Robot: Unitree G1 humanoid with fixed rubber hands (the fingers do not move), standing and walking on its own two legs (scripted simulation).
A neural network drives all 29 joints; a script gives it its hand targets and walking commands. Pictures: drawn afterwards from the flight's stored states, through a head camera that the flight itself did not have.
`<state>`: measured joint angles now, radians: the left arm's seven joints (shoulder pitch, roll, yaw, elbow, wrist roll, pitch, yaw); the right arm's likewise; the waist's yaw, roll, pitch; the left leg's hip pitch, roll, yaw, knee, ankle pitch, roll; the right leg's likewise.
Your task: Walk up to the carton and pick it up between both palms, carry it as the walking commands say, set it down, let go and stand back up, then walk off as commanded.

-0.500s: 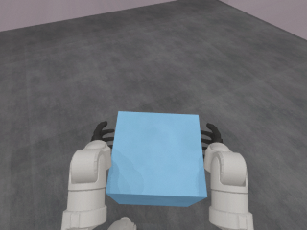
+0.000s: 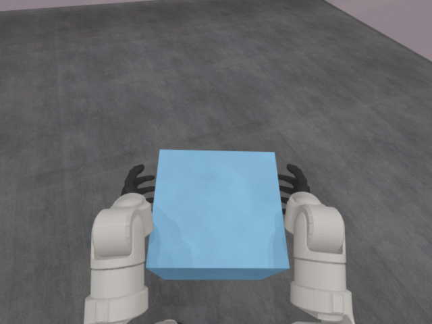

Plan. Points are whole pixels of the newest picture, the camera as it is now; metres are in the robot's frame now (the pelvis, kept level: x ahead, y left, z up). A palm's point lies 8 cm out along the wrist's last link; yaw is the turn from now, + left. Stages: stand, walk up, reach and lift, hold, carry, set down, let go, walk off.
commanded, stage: carry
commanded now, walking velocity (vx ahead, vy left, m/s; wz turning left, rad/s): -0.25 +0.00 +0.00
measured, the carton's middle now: (215, 221) +0.31 +0.02 -0.01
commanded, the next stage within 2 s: none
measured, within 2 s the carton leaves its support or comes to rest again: neither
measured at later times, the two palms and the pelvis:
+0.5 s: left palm out of the picture +0.10 +0.14 +0.09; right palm out of the picture +0.11 -0.14 +0.10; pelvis -0.18 +0.00 +0.00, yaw +0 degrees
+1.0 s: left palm out of the picture -0.02 +0.13 +0.04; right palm out of the picture -0.04 -0.16 +0.05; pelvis -0.30 +0.00 -0.04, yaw -4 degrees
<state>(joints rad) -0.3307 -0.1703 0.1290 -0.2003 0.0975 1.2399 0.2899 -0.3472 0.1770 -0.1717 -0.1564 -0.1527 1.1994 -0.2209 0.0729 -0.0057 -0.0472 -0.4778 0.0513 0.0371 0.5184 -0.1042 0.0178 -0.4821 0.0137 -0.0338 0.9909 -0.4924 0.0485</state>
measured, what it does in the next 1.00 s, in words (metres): walks backwards: right foot, then left foot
